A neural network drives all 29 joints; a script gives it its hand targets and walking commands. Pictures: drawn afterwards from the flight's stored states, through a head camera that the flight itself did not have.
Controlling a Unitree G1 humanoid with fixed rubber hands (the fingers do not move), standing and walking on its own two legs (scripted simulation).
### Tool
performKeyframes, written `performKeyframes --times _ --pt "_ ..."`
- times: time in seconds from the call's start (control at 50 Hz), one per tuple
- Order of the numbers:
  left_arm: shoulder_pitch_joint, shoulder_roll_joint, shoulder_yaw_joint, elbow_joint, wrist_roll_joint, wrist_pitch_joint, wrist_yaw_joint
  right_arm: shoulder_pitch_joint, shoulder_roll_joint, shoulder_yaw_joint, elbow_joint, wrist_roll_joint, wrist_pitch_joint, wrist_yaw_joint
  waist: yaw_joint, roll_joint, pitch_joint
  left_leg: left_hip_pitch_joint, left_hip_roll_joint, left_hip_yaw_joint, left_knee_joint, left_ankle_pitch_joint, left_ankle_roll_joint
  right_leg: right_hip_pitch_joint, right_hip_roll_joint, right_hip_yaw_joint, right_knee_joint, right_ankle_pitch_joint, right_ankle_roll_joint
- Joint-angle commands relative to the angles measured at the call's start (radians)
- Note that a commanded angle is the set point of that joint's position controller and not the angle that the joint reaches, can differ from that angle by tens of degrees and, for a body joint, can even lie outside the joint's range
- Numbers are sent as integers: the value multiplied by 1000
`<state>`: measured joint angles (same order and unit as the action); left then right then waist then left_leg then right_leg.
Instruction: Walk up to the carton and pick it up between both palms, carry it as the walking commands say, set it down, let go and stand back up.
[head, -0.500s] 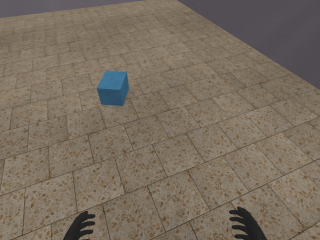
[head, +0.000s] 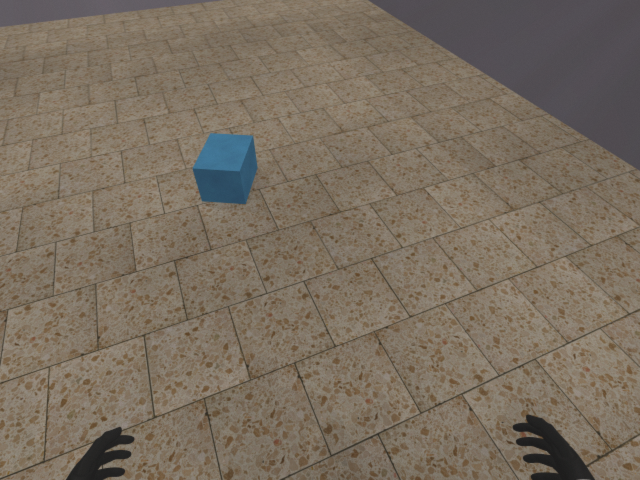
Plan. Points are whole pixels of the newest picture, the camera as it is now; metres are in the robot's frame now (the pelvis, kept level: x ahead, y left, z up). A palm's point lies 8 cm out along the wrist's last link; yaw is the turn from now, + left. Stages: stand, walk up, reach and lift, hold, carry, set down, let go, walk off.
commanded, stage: stand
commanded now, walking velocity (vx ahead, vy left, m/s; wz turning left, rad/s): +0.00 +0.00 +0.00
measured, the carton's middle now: (227, 168) +1.56 +0.41 -0.66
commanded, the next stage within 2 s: walk up in 1.00 s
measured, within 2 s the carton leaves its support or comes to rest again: neither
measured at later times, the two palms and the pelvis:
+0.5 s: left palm out of the picture +0.13 +0.30 -0.07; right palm out of the picture +0.13 -0.30 -0.07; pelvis +0.00 +0.00 +0.02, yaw +0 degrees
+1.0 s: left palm out of the picture +0.10 +0.31 -0.07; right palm out of the picture +0.10 -0.31 -0.07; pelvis +0.00 +0.00 +0.03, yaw +0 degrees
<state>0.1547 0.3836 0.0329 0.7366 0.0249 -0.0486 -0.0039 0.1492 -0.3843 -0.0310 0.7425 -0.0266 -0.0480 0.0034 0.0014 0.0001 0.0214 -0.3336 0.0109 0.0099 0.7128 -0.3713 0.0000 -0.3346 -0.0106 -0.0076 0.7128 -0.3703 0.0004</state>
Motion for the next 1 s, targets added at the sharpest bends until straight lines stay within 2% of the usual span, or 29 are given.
performKeyframes --times 0.0,0.62,0.98 --pt "-44 166 38 -46 -3 -13 4 -43 -166 -38 -47 3 -13 -4 0 1 -70 32 75 -94 -137 178 67 29 -75 95 -138 179 -70" --pt "-105 178 -1 193 -13 3 3 -102 -173 -7 186 13 6 -2 0 1 -45 174 103 -91 -359 257 36 168 -103 96 -357 260 -39" --pt "-114 183 -1 262 -13 11 6 -107 -179 -7 257 13 12 -4 0 0 -35 196 112 -93 -412 250 29 191 -112 97 -410 250 -31"
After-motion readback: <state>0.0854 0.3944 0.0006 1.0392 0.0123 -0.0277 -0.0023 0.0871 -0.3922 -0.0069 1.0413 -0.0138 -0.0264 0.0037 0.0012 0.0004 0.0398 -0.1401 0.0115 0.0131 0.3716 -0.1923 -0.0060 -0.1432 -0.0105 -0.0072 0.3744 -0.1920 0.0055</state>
